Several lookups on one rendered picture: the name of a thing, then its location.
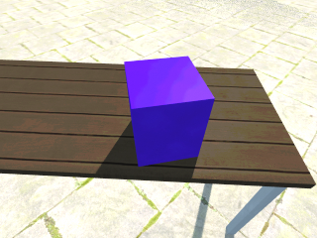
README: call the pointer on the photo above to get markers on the carton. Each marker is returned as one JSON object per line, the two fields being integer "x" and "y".
{"x": 170, "y": 106}

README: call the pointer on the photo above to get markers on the table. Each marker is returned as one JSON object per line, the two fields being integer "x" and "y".
{"x": 73, "y": 119}

